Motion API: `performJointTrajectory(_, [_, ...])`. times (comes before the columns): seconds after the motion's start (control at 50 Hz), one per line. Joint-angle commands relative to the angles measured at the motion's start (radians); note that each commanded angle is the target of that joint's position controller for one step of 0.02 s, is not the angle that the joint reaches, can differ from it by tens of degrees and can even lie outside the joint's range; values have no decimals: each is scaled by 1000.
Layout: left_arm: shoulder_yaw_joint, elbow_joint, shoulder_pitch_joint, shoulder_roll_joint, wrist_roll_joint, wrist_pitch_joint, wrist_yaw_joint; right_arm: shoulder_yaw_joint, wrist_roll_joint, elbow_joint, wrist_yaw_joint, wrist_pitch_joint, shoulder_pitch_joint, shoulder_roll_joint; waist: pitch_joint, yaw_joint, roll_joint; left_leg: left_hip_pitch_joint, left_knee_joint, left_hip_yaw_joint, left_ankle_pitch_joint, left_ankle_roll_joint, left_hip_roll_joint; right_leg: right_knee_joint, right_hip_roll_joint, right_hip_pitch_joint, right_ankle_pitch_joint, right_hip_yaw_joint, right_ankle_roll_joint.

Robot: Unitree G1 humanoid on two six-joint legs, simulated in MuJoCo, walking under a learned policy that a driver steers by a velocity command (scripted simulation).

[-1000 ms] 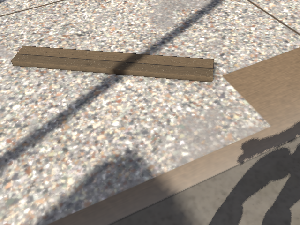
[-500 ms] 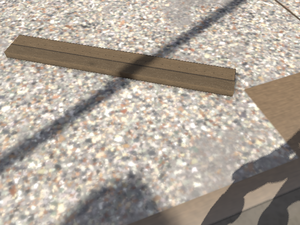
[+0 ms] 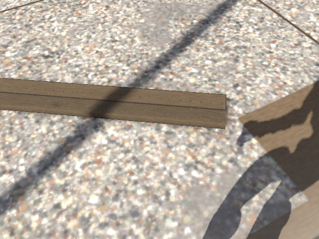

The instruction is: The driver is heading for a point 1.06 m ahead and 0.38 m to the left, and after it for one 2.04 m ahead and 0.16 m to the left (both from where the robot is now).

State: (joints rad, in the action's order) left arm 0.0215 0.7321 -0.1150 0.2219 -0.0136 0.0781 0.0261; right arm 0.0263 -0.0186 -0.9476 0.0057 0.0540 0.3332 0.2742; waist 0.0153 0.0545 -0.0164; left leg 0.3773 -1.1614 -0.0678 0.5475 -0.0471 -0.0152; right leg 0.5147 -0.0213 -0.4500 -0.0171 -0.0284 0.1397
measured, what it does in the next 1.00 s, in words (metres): walks ahead, turning left: left foot, then right foot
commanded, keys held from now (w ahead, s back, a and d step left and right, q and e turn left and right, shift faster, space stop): no key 0.10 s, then q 0.50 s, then w+q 0.18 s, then q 0.22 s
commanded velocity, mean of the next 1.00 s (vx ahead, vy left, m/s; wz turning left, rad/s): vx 0.11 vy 0.00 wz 0.40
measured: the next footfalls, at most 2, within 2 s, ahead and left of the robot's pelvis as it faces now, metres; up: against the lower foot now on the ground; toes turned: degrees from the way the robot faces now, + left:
left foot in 0.36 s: +0.08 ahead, +0.12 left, +0.00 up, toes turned +5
right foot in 0.78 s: +0.15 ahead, -0.11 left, +0.00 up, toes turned +25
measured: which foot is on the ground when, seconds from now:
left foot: up 0.00-0.34, down 0.36-0.80, up 0.82-1.00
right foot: down 0.00-0.36, up 0.38-0.76, down 0.78-1.00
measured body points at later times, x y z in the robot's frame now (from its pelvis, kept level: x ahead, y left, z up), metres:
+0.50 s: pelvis +0.05 +0.03 +0.01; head +0.08 +0.06 +0.46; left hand +0.16 +0.32 -0.12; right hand +0.19 -0.24 -0.09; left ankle +0.05 +0.12 -0.73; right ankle +0.06 -0.11 -0.66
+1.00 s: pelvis +0.11 +0.00 +0.01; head +0.14 +0.00 +0.46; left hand +0.05 +0.30 -0.09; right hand +0.37 -0.18 -0.09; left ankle +0.07 +0.15 -0.66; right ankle +0.11 -0.12 -0.73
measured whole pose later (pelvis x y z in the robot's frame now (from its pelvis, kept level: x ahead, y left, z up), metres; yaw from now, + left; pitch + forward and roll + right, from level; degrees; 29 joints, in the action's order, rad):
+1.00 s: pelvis +0.11 +0.00 +0.01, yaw +28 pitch +3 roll +0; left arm 0.08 0.82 -0.24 0.26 -0.01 0.05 -0.03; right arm 0.11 -0.02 -0.64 -0.02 -0.02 0.22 0.31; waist -0.01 -0.03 -0.05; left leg 0.59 -0.99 -0.08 0.26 -0.06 -0.01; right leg 0.39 0.02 -0.16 0.14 -0.05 0.05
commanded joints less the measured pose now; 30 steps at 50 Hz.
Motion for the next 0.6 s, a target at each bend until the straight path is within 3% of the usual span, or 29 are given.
performJointTrajectory(0.02, [27,-44,-18,120,-15,-10,-2,25,14,44,-26,-50,31,78,-125,-17,50,104,41,-19,-126,-15,113,-227,306,179,-290,308,148])
performJointTrajectory(0.06, [33,-20,-8,127,-32,1,-5,15,32,37,-35,-51,65,19,-116,5,111,-28,208,7,-220,-28,94,-241,233,89,-452,172,133])
performJointTrajectory(0.12, [29,30,-47,113,-22,4,-22,14,26,35,-36,-28,53,11,-187,-2,109,-82,383,14,-367,-37,70,-208,216,175,-609,97,127])
performJointTrajectory(0.16, [30,53,-57,119,-20,-6,-32,16,17,45,-34,-29,22,13,-190,-18,112,-93,436,11,-419,-36,69,-220,230,197,-497,93,128])
performJointTrajectory(0.24, [49,73,-59,159,-11,-38,-55,34,12,116,-37,-49,-88,54,-90,-51,124,-19,457,19,-313,-13,72,-258,283,192,-149,143,144])
performJointTrajectory(0.32, [64,68,-32,171,21,-64,-78,44,14,134,-29,-55,-66,33,-69,-26,95,-70,611,73,-360,34,48,-172,286,208,-87,130,103])
performJointTrajectory(0.34, [65,73,-48,163,28,-68,-80,48,19,139,-25,-53,-56,41,-65,-21,73,-101,690,59,-458,58,50,-117,255,201,-63,102,57])
performJointTrajectory(0.36, [61,65,-58,132,26,-67,-80,61,31,148,-25,-51,-40,89,-59,-35,-28,-141,759,-46,-689,101,124,35,181,148,0,24,-17])
performJointTrajectory(0.38, [53,39,-67,85,4,-61,-79,86,34,171,-35,-55,-64,191,-28,-91,-244,-197,785,-284,-972,217,286,217,21,-39,249,-107,-109])
performJointTrajectory(0.4, [55,10,44,115,-4,-63,-86,91,54,170,-32,-49,18,192,-32,21,-289,-225,869,-443,-1051,358,399,411,-50,-170,572,-25,-144])
performJointTrajectory(0.42, [66,6,48,139,2,-71,-83,85,65,170,-30,-33,21,168,-66,-1,-197,-245,857,-410,-991,364,371,550,-31,-197,601,80,-141])
performJointTrajectory(0.44, [72,20,28,143,9,-83,-84,90,47,188,-31,-26,-47,166,-76,-36,-137,-265,829,-332,-947,315,309,599,-17,-222,541,108,-141])
performJointTrajectory(0.48, [80,32,18,153,0,-93,-91,88,6,220,-36,-33,-117,140,-105,-54,-74,-289,807,-284,-905,253,261,601,3,-244,444,127,-156])
performJointTrajectory(0.54, [72,21,30,115,13,-83,-86,88,9,227,-45,-56,-90,131,-133,-50,-100,-280,795,-259,-932,251,212,578,-22,-210,367,106,-186])
performJointTrajectory(0.6, [64,10,59,107,17,-73,-84,97,13,240,-60,-69,-72,151,-142,-35,-126,-293,784,-288,-881,246,194,435,-24,-181,327,112,-204])
Keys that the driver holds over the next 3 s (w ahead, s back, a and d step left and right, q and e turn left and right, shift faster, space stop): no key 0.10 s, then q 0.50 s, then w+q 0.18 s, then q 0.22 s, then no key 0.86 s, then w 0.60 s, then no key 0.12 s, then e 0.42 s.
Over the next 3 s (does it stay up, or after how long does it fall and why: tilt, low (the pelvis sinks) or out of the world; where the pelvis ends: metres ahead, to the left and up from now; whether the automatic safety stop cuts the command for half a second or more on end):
stays up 0.50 0.29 -0.01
